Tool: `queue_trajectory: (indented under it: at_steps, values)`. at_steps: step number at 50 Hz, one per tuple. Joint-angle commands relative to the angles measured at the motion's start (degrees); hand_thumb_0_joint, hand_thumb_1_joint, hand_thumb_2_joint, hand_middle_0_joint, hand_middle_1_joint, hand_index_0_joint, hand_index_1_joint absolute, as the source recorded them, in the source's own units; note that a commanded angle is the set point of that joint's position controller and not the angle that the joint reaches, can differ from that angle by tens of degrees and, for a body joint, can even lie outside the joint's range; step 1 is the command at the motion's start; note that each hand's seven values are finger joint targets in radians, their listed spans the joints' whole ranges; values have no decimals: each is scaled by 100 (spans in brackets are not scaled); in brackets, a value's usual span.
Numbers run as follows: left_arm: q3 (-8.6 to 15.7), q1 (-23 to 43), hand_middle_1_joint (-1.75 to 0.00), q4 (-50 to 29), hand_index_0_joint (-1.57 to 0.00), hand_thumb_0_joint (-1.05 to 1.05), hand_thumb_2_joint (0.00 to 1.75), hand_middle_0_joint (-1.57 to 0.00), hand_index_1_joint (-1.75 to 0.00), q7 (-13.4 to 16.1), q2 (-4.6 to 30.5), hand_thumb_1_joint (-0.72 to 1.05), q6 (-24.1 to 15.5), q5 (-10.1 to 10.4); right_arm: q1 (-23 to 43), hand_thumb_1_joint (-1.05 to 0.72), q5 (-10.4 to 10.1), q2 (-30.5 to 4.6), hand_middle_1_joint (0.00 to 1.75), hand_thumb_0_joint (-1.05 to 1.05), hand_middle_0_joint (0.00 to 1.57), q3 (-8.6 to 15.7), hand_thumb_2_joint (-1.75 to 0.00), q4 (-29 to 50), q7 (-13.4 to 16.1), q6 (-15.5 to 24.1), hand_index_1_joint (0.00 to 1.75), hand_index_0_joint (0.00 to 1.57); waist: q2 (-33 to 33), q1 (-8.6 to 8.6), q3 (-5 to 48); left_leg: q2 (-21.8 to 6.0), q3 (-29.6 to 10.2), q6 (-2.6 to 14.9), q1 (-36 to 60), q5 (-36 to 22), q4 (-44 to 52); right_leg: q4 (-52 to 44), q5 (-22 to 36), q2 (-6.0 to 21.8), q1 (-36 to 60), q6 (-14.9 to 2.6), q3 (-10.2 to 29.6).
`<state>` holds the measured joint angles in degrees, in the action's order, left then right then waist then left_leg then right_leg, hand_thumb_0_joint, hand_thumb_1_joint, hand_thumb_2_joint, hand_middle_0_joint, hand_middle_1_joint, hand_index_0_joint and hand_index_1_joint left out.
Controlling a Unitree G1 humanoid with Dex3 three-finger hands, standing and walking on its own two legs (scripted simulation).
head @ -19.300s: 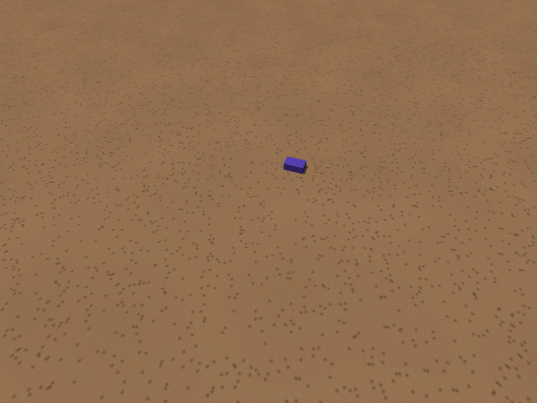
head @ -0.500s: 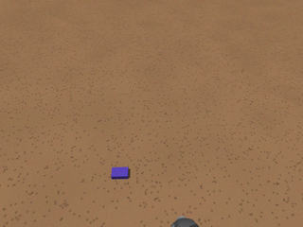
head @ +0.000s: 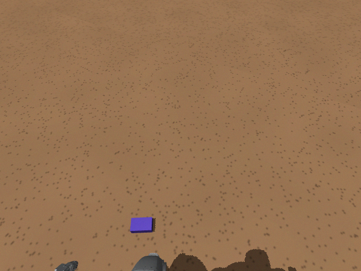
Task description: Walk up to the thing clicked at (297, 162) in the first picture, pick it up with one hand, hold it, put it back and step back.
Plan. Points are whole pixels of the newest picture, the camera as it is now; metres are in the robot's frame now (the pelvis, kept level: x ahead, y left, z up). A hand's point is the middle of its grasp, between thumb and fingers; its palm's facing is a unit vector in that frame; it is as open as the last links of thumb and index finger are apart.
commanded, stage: walk up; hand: left
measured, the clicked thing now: (141, 225) +0.42 +0.25 -0.75
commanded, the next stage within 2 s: none
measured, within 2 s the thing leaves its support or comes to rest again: neither
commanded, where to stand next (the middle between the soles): +0.04 +0.00 m, yaw +2 degrees
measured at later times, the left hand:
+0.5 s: hand out of the picture +0.02 +0.25 -0.15, palm faces +0.01 -0.89 -0.45, open 7.4 cm
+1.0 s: hand out of the picture +0.01 +0.24 -0.15, palm faces +0.06 -0.92 -0.38, open 7.4 cm
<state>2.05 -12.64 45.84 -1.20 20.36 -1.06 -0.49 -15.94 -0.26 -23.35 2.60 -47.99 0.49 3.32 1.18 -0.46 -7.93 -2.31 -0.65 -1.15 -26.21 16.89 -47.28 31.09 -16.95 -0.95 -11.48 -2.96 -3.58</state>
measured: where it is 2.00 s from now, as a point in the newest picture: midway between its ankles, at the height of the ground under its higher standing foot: outside the picture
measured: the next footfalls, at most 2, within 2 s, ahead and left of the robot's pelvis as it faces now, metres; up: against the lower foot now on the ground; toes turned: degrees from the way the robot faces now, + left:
left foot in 0.08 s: +0.14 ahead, +0.11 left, +0.00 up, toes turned +3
right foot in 0.38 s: +0.02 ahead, -0.15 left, +0.00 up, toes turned +1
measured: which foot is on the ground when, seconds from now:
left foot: up 0.00-0.06, down 0.08-0.42, up 0.44-0.68, down 0.70-1.00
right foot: down 0.00-0.10, up 0.12-0.36, down 0.38-1.00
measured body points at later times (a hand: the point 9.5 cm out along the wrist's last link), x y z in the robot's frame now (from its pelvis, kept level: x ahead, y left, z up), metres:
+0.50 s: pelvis -0.01 -0.03 -0.02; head +0.02 -0.06 +0.43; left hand +0.02 +0.29 -0.12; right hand +0.13 -0.33 -0.14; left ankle +0.06 +0.12 -0.70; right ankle -0.05 -0.15 -0.73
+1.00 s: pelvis -0.04 -0.02 -0.01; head -0.04 -0.03 +0.44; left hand +0.00 +0.29 -0.13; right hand +0.08 -0.31 -0.13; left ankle -0.02 +0.12 -0.73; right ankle -0.01 -0.15 -0.73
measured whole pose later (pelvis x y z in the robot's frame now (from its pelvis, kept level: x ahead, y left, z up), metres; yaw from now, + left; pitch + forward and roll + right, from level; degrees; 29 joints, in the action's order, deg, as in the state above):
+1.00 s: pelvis -0.04 -0.02 -0.01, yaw +4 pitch -4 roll -1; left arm 0.9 -13.4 55.8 0.3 20.1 -1.7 -1.6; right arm -8.8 0.2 -21.1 1.9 -55.9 -1.5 -2.1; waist 1.7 -0.5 -3.1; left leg -0.5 -3.4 0.0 -16.5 23.9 -39.3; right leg 34.5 -17.7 1.4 -13.2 0.1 -1.3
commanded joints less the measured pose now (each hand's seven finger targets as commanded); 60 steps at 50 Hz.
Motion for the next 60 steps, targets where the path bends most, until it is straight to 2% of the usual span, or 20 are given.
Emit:
queue_trajectory:
  at_steps: [1,3,4,5,7,11,18,20,22,26,30,34,36,37,38,44,46,49,54,60]
  values:
    - [337,151,-30,-392,-20,0,90,-20,-30,142,1459,90,14,89,-462,-90,82,-771,30,0,20,239,-90,143,96,34,30,20,-815,61,968,222,309,167,1181,-949,1145,361,3848,1324,-185,-775,636]
    - [249,234,-30,-397,-20,0,90,-20,-30,171,1292,90,98,190,-566,-90,141,-1074,30,0,20,329,-90,127,127,33,30,20,-129,240,1079,-27,-109,369,1721,-2739,1859,1070,2404,968,-593,-332,525]
    - [216,82,-30,-407,-20,0,90,-20,-30,177,1120,90,133,258,-375,-90,173,-1505,30,0,20,432,-90,241,140,6,30,20,768,139,1270,-1057,-1382,810,1940,-3905,2056,1818,1175,312,-961,29,234]
    - [211,-189,-30,-288,-20,0,90,-20,-30,216,1049,90,229,308,-98,-90,139,-1604,30,0,20,407,-90,395,142,-25,30,20,999,26,1296,-1816,-2459,1435,1757,-4173,2416,2533,-1636,-266,-1064,134,449]
    - [212,-352,-30,-60,-20,0,90,-20,-30,294,1255,90,346,237,272,-90,68,-1549,30,0,20,394,-90,409,180,-71,30,20,938,12,1325,-2019,-2607,2012,1450,-3591,2308,3483,-2126,4,-914,139,986]
    - [314,-345,-30,171,-20,0,90,-20,-30,216,1337,90,308,207,632,-90,88,-1339,30,0,20,319,-90,502,153,-200,30,20,897,-37,1278,-1135,-1070,1400,979,-2532,2093,3274,-1606,-106,-791,128,825]
    - [340,-858,-30,582,-20,0,90,-20,-30,335,1148,90,-16,74,849,-90,194,-1273,30,0,20,345,-90,541,-72,-527,30,20,972,-144,1561,-790,-842,1217,1456,-1829,1036,-424,-193,-26,-77,331,14]
    - [446,-674,-30,518,-20,0,90,-20,-30,399,1674,90,-156,-135,1027,-90,77,-788,30,0,20,222,-90,627,-102,-596,30,20,-451,-163,985,-95,-445,613,-153,-859,-59,-1119,233,1039,244,127,1870]
    - [624,-9,-30,192,-20,0,90,-20,-30,422,2601,90,-154,-238,1397,-90,129,-1088,30,0,20,382,-90,688,5,-642,30,20,-1321,-265,294,330,-1067,216,-374,1713,-1320,-1407,853,2848,-1192,-1347,3849]
    - [451,288,-30,242,-20,0,90,-20,-30,410,1597,90,-243,-132,811,-90,4,-844,30,0,20,312,-90,204,-103,-523,30,20,-942,158,318,565,-836,190,-558,751,-1066,-270,3561,1319,219,-520,1100]
    - [474,-434,-30,228,-20,0,90,-20,-30,366,1601,90,-246,-169,1238,-90,53,-761,30,0,20,217,-90,303,-118,-425,30,20,-1340,-363,661,343,-174,135,-290,792,340,-181,3085,1230,1065,-509,1099]
    - [413,-66,-30,64,-20,0,90,-20,-30,269,1655,90,-122,-56,694,-90,125,-765,30,0,20,287,-90,-54,-127,-263,30,20,-1263,15,973,473,260,225,1520,-204,2395,502,2371,1256,144,-453,886]
    - [219,-264,-30,-26,-20,0,90,-20,-30,262,1092,90,-120,54,254,-90,230,-1311,30,0,20,458,-90,-170,-59,-164,30,20,215,167,1592,-740,-1710,780,3130,-1565,2620,2028,1087,574,-1180,130,459]
    - [201,-134,-30,26,-20,0,90,-20,-30,295,1050,90,-75,89,443,-90,181,-1599,30,0,20,445,-90,-109,-57,-158,30,20,784,129,1520,-1626,-2854,1499,2715,-1170,2642,2031,-1675,135,-1544,228,234]
    - [282,25,-30,141,-20,0,90,-20,-30,331,1425,90,-76,33,511,-90,98,-1741,30,0,20,496,-90,-161,-75,-175,30,20,799,184,1298,-1799,-2988,1885,1932,-606,2707,2084,-2003,437,-1062,154,658]
    - [298,-568,-30,719,-20,0,90,-20,-30,277,1303,90,-204,-31,1367,-90,28,-942,30,0,20,148,-90,-97,-144,-342,30,20,541,-280,803,-375,-849,594,477,-209,1845,-541,457,198,559,164,249]
    - [365,-322,-30,662,-20,0,90,-20,-30,333,1709,90,-286,-155,1193,-90,-16,-617,30,0,20,62,-90,-118,-164,-397,30,20,-321,-173,646,148,-568,262,48,565,1177,-1382,-606,1261,352,-261,2044]
    - [315,902,-30,441,-20,0,90,-20,-30,267,1773,90,-238,-157,579,-90,58,-879,30,0,20,207,-90,-570,-148,-416,30,20,-499,342,38,50,-340,214,1471,1001,803,-1745,-2452,1762,-1743,-655,2189]
    - [171,498,-30,823,-20,0,90,-20,-30,184,1252,90,-219,14,1149,-90,94,-1049,30,0,20,141,-90,-600,-156,-217,30,20,-45,-101,472,-577,-1500,587,958,445,2783,-548,-312,391,-365,118,603]
    - [128,523,-30,1095,-20,0,90,-20,-30,201,1275,90,-275,38,1190,-90,94,-973,30,0,20,41,-90,-835,-131,-160,30,20,293,-94,1033,-419,-962,405,1317,-1085,2640,-827,966,664,507,89,709]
